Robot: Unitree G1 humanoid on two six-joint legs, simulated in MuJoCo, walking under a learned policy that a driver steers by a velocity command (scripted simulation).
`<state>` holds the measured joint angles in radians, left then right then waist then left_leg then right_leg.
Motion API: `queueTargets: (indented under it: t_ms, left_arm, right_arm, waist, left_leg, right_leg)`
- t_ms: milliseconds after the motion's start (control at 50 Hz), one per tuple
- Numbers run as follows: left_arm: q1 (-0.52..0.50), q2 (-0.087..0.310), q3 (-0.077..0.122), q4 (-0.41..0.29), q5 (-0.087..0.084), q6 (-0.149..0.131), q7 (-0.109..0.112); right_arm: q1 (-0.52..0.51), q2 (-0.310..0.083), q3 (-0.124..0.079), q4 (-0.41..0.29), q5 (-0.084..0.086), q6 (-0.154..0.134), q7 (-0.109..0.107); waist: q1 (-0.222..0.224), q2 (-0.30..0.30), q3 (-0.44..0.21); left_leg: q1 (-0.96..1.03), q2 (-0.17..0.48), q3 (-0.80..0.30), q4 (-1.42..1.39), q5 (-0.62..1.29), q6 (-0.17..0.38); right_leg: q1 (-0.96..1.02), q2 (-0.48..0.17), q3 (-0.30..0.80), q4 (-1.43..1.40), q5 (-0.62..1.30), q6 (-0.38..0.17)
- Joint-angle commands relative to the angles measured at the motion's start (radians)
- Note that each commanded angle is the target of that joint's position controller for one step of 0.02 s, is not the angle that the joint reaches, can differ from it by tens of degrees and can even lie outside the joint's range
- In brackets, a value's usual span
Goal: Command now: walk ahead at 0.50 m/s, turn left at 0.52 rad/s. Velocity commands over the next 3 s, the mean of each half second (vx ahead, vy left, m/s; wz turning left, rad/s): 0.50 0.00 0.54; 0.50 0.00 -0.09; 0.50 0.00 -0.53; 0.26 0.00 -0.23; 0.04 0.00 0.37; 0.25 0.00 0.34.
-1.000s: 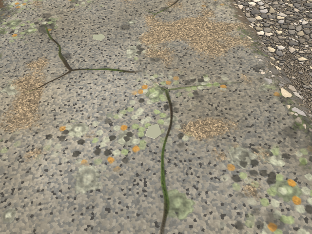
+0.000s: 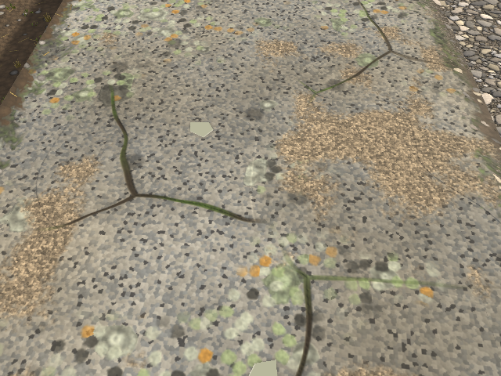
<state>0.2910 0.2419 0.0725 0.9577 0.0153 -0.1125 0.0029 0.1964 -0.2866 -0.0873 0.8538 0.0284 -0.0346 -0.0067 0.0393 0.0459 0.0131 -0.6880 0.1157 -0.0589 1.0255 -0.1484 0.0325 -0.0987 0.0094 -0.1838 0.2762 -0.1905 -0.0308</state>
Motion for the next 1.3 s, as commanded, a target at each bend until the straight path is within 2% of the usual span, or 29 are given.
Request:
queueTargets:
  t_ms: [20,160,200,240,260,280,300,320,340,360,380,460,560,680,740,780,800,820,840,860,900,920,960,1060,1180,1220,1260,1280,1300]
  left_arm:
    - [-0.072,0.145,0.030,-0.068,-0.001,-0.012,0.015]
    - [0.015,0.197,0.050,-0.047,-0.033,0.028,0.022]
    - [-0.007,0.228,0.059,-0.057,-0.040,0.041,0.024]
    - [-0.036,0.235,0.056,-0.070,-0.045,0.056,0.026]
    - [-0.020,0.191,0.039,-0.094,-0.018,0.049,0.026]
    - [0.064,0.041,-0.006,-0.152,0.004,0.015,0.011]
    - [-0.067,0.131,0.006,-0.172,-0.043,-0.028,-0.002]
    - [-0.141,0.159,0.014,-0.195,-0.072,-0.046,-0.006]
    - [-0.139,0.151,0.012,-0.185,-0.054,-0.052,0.001]
    - [-0.127,0.160,0.021,-0.170,-0.025,-0.047,0.009]
    - [-0.104,0.167,0.028,-0.168,-0.019,-0.033,0.008]
    - [-0.136,0.118,0.020,-0.188,-0.002,0.006,0.008]
    - [-0.298,0.079,-0.001,-0.230,-0.012,-0.001,-0.010]
    - [-0.401,0.103,-0.008,-0.274,-0.028,-0.016,-0.044]
    - [-0.325,0.128,-0.001,-0.267,-0.032,-0.016,-0.059]
    - [-0.094,0.190,0.031,-0.207,-0.027,-0.010,-0.053]
    - [0.066,0.248,0.043,-0.185,-0.020,-0.003,-0.047]
    - [0.109,0.295,0.056,-0.168,-0.025,0.000,-0.056]
    - [0.104,0.205,0.035,-0.168,-0.047,0.005,-0.055]
    - [0.039,0.176,0.026,-0.189,-0.041,0.011,-0.047]
    - [-0.047,0.158,0.018,-0.220,-0.024,0.017,-0.041]
    - [-0.059,0.150,0.012,-0.228,-0.014,0.015,-0.036]
    - [-0.061,0.154,0.014,-0.236,-0.022,0.017,-0.030]
    - [0.002,0.202,0.032,-0.231,-0.037,0.029,-0.001]
    - [0.097,0.190,0.032,-0.216,-0.047,0.060,0.012]
    - [0.090,0.195,0.036,-0.223,-0.044,0.067,0.016]
    - [0.056,0.172,0.030,-0.242,-0.040,0.070,0.016]
    - [0.036,0.122,0.012,-0.263,-0.029,0.065,0.011]
    - [0.133,0.059,-0.007,-0.288,-0.038,0.055,0.014]
  right_arm:
    - [-0.011,-0.001,0.004,-0.062,-0.006,-0.005,0.018]
    - [-0.203,-0.011,0.011,-0.164,-0.005,-0.005,0.062]
    - [-0.156,-0.046,-0.006,-0.174,-0.004,-0.001,0.066]
    - [0.100,-0.134,-0.058,-0.114,0.003,0.001,0.056]
    - [0.247,-0.236,-0.096,-0.081,0.002,0.010,0.032]
    - [0.199,-0.327,-0.099,-0.095,0.002,-0.004,0.033]
    - [0.238,-0.234,-0.071,-0.115,-0.009,-0.017,0.040]
    - [0.201,-0.180,-0.056,-0.107,-0.016,-0.031,0.042]
    - [0.131,-0.145,-0.044,-0.121,-0.010,-0.037,0.041]
    - [0.055,-0.109,-0.034,-0.138,-0.011,-0.038,0.039]
    - [0.018,-0.091,-0.025,-0.156,-0.022,-0.039,0.034]
    - [0.055,-0.117,-0.028,-0.144,-0.018,-0.049,0.010]
    - [0.135,-0.115,-0.021,-0.104,-0.014,-0.045,-0.005]
    - [0.212,-0.127,-0.021,-0.049,-0.019,-0.039,-0.008]
    - [0.186,-0.148,-0.026,-0.046,-0.024,-0.028,-0.015]
    - [0.142,-0.151,-0.020,-0.060,-0.029,-0.020,-0.018]
    - [0.151,-0.121,-0.005,-0.084,-0.048,-0.021,-0.023]
    - [0.285,-0.014,0.024,-0.090,-0.045,-0.043,-0.006]
    - [0.215,-0.095,0.018,-0.093,-0.029,-0.068,0.004]
    - [0.101,-0.131,0.009,-0.129,-0.001,-0.087,0.013]
    - [0.015,-0.121,0.007,-0.151,-0.028,-0.103,0.008]
    - [0.029,-0.117,0.003,-0.157,-0.039,-0.098,0.006]
    - [0.053,-0.095,0.004,-0.164,-0.044,-0.082,0.000]
    - [-0.101,-0.050,0.020,-0.214,-0.045,-0.067,-0.008]
    - [-0.246,-0.065,0.017,-0.260,-0.022,-0.090,0.016]
    - [-0.232,-0.091,0.007,-0.261,-0.018,-0.101,0.022]
    - [-0.102,-0.126,-0.014,-0.231,-0.021,-0.110,0.016]
    - [0.036,-0.171,-0.029,-0.216,-0.039,-0.114,0.007]
    - [0.164,-0.251,-0.049,-0.197,-0.056,-0.102,0.000]
  waist:
    - [-0.032,-0.100,0.040]
    - [0.016,-0.092,0.088]
    - [-0.030,-0.127,0.032]
    - [-0.176,-0.111,-0.111]
    - [-0.220,0.025,-0.201]
    - [-0.080,0.239,-0.298]
    - [-0.162,0.102,-0.348]
    - [-0.157,0.063,-0.211]
    - [-0.111,-0.018,-0.146]
    - [-0.067,-0.037,-0.100]
    - [-0.034,-0.018,-0.090]
    - [-0.025,-0.020,-0.051]
    - [-0.097,0.023,-0.005]
    - [-0.139,0.031,0.052]
    - [-0.087,0.053,0.002]
    - [0.038,0.036,-0.152]
    - [0.083,-0.079,-0.278]
    - [0.003,-0.356,-0.362]
    - [0.051,-0.252,-0.334]
    - [0.057,-0.181,-0.184]
    - [0.006,-0.019,-0.059]
    - [-0.027,-0.041,-0.061]
    - [-0.053,-0.083,-0.056]
    - [-0.011,-0.099,-0.017]
    - [0.038,-0.133,-0.020]
    - [0.016,-0.156,-0.022]
    - [-0.060,-0.170,-0.075]
    - [-0.129,-0.120,-0.193]
    - [-0.121,0.103,-0.334]
  left_leg:
    - [-0.004,0.025,-0.007,-0.150,0.150,-0.004]
    - [-0.011,-0.017,0.105,-0.359,0.071,0.046]
    - [0.112,-0.082,0.165,-0.365,-0.030,0.084]
    - [0.481,-0.182,0.201,-0.445,-0.001,0.146]
    - [0.781,-0.046,-0.043,-0.477,-0.007,0.208]
    - [1.057,0.181,-0.635,-0.620,-0.196,0.397]
    - [1.076,0.217,-0.757,-0.753,-0.254,0.384]
    - [0.991,0.196,-0.612,-0.756,-0.155,0.336]
    - [0.844,0.152,-0.485,-0.744,-0.052,0.299]
    - [0.699,0.109,-0.381,-0.750,0.050,0.272]
    - [0.611,0.085,-0.332,-0.771,0.115,0.263]
    - [0.506,0.048,-0.204,-0.821,0.296,0.262]
    - [0.499,-0.010,-0.105,-0.830,0.213,0.188]
    - [0.728,0.099,-0.139,-0.776,0.239,0.177]
    - [0.802,0.109,-0.092,-0.672,0.564,0.140]
    - [0.740,0.043,-0.009,-0.389,0.825,0.097]
    - [0.535,-0.009,0.032,-0.093,0.527,0.062]
    - [0.111,-0.202,0.025,0.246,-0.296,-0.017]
    - [-0.026,-0.164,-0.085,0.331,-0.384,-0.005]
    - [-0.092,-0.118,-0.079,0.319,-0.298,0.004]
    - [-0.031,-0.056,-0.050,0.181,-0.195,-0.001]
    - [0.030,-0.037,-0.053,0.132,-0.172,-0.009]
    - [0.065,-0.026,-0.038,0.040,-0.173,-0.037]
    - [0.103,-0.061,-0.004,-0.285,0.092,-0.090]
    - [0.205,-0.128,-0.020,-0.526,0.190,-0.082]
    - [0.244,-0.132,-0.030,-0.564,0.112,-0.061]
    - [0.438,-0.116,-0.016,-0.627,0.099,-0.011]
    - [0.676,0.010,-0.116,-0.590,0.081,0.051]
    - [1.030,0.226,-0.460,-0.609,-0.036,0.183]
  right_leg:
    - [-0.029,-0.269,0.085,-0.163,0.228,-0.134]
    - [0.169,-0.324,-0.013,-0.075,0.354,-0.102]
    - [0.196,-0.323,-0.043,0.060,0.680,-0.080]
    - [0.100,-0.267,-0.086,0.424,0.817,-0.033]
    - [-0.167,-0.217,-0.090,0.755,0.454,0.022]
    - [-0.583,-0.002,0.072,1.069,-0.407,0.072]
    - [-0.694,-0.009,0.262,1.146,-0.403,0.046]
    - [-0.770,-0.051,0.256,1.118,-0.302,0.018]
    - [-0.718,-0.098,0.261,1.034,-0.211,0.005]
    - [-0.635,-0.129,0.262,0.947,-0.160,0.011]
    - [-0.561,-0.149,0.270,0.902,-0.127,0.017]
    - [-0.536,-0.140,0.231,0.716,0.003,0.071]
    - [-0.488,-0.089,0.201,0.361,0.329,0.068]
    - [-0.598,-0.071,0.191,0.238,0.265,-0.002]
    - [-0.495,-0.025,0.154,0.226,0.130,-0.057]
    - [-0.155,0.024,0.131,0.213,0.171,-0.117]
    - [0.132,-0.142,0.369,0.230,0.219,-0.184]
    - [0.463,-0.343,0.873,0.128,0.031,-0.361]
    - [0.487,-0.330,0.955,0.040,-0.152,-0.328]
    - [0.363,-0.303,0.822,0.017,-0.136,-0.286]
    - [0.110,-0.236,0.664,-0.018,0.072,-0.260]
    - [0.045,-0.213,0.624,-0.035,0.156,-0.260]
    - [-0.022,-0.187,0.571,-0.060,0.229,-0.269]
    - [-0.144,-0.112,0.455,-0.073,0.240,-0.218]
    - [-0.080,-0.120,0.537,0.026,0.137,-0.172]
    - [-0.033,-0.141,0.599,0.082,0.130,-0.159]
    - [-0.055,-0.102,0.595,0.197,0.187,-0.122]
    - [-0.153,-0.053,0.533,0.411,0.143,-0.087]
    - [-0.464,0.087,0.382,0.733,-0.160,-0.017]
